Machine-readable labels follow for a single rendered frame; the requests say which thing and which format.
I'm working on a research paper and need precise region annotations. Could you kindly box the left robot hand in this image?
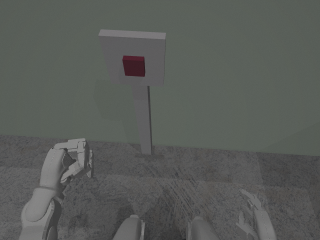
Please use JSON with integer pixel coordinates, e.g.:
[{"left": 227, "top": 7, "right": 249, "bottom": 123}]
[{"left": 39, "top": 138, "right": 94, "bottom": 192}]

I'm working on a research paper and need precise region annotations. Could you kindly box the robot right thigh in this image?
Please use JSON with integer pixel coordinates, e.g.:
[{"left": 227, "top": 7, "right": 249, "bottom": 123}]
[{"left": 186, "top": 219, "right": 221, "bottom": 240}]

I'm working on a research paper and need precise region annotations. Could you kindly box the robot right shin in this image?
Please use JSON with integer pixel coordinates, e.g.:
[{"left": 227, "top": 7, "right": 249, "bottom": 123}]
[{"left": 193, "top": 216, "right": 204, "bottom": 221}]

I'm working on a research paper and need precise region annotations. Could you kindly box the left robot forearm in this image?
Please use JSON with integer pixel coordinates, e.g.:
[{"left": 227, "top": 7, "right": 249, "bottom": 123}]
[{"left": 18, "top": 187, "right": 65, "bottom": 240}]

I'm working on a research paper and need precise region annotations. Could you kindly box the button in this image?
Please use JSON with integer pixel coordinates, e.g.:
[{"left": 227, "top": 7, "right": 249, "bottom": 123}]
[{"left": 122, "top": 55, "right": 146, "bottom": 77}]

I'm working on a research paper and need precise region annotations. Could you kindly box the panel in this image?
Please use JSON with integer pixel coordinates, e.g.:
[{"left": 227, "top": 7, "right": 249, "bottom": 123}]
[{"left": 98, "top": 29, "right": 166, "bottom": 155}]

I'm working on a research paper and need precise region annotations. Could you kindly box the right robot hand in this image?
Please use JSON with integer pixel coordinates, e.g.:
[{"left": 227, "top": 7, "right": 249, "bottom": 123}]
[{"left": 235, "top": 189, "right": 278, "bottom": 240}]

